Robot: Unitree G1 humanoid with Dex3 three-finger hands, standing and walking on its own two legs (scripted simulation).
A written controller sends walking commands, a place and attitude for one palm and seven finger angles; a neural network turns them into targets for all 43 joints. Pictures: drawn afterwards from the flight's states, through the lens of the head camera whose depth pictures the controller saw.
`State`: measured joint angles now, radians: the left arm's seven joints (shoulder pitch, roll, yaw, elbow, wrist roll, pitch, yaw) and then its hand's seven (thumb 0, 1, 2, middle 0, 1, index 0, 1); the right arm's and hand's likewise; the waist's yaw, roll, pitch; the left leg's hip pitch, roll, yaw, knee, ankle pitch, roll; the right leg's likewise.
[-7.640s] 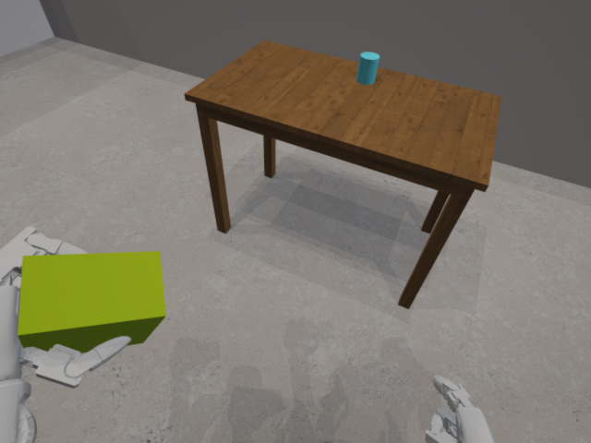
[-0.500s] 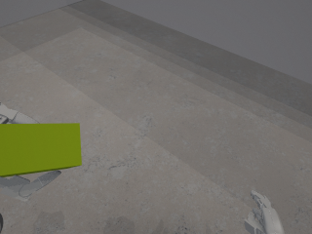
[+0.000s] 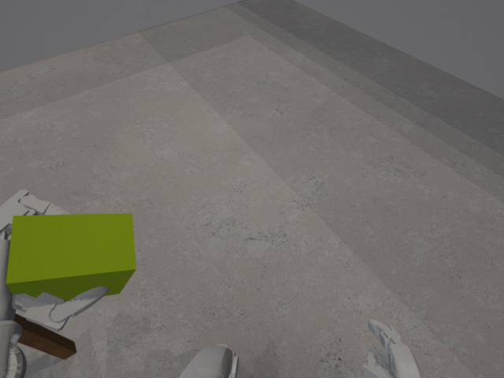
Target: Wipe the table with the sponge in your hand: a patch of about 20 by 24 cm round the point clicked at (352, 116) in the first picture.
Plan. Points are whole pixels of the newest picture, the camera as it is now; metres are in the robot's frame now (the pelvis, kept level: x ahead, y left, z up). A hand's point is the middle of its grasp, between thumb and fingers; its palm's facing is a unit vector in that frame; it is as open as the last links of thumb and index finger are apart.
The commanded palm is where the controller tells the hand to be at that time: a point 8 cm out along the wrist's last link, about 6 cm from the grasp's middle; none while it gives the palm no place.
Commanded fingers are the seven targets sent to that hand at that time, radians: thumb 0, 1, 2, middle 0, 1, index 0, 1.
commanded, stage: turn to face it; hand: left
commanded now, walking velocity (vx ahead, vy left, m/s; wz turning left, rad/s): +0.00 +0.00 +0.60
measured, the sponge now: (92, 260) +0.22 +0.21 +0.14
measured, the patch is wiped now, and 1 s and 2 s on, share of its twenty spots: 0.00 0.00 0.00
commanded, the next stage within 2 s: none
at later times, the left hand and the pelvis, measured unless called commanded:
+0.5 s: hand out of the picture +0.04 +0.29 +0.19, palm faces +0.58 -0.68 -0.45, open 10.8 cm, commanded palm -0.02 +0.33 +0.18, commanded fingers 0.00 0.10 1.30 -1.20 -1.60 -1.20 -1.60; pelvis -0.09 +0.01 +0.00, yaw +18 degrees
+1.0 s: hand out of the picture -0.13 +0.26 +0.18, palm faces +0.80 -0.45 -0.41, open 10.8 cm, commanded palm -0.20 +0.27 +0.18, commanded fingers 0.00 0.10 1.30 -1.20 -1.60 -1.20 -1.60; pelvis -0.17 -0.05 +0.00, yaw +35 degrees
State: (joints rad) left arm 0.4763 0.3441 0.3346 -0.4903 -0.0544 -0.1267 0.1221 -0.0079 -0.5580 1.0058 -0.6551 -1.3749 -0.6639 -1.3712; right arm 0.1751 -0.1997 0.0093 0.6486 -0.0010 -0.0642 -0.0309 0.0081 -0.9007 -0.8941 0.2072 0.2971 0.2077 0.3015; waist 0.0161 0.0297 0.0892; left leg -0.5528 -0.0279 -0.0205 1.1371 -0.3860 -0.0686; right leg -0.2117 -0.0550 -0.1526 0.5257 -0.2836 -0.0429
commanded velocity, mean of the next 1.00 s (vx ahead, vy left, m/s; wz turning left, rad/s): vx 0.00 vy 0.00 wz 0.60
